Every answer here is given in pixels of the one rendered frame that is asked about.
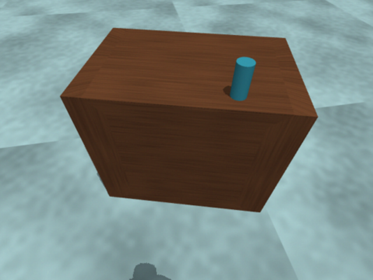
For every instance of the can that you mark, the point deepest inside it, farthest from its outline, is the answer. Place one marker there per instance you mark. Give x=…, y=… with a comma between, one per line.
x=244, y=69

